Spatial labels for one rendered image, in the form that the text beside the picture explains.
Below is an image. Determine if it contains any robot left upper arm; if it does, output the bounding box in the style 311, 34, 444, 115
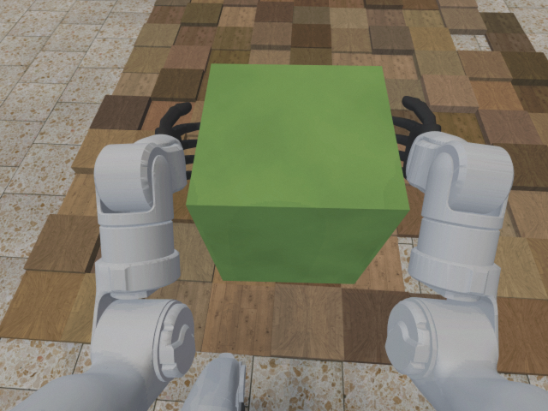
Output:
10, 299, 195, 411

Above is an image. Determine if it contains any robot left hand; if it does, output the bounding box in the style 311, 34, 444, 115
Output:
155, 102, 200, 180

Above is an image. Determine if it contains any robot left forearm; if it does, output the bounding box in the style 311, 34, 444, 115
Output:
90, 134, 188, 362

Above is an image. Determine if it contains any carton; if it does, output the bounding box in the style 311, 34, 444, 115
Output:
186, 63, 410, 284

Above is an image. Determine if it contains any robot right forearm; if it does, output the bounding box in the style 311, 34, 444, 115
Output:
406, 131, 514, 361

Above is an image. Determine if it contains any robot left thigh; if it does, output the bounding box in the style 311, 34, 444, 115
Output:
181, 358, 246, 411

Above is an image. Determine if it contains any robot right upper arm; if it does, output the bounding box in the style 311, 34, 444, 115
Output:
385, 297, 548, 411

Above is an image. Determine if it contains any robot right hand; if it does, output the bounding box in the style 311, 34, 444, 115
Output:
392, 96, 441, 180

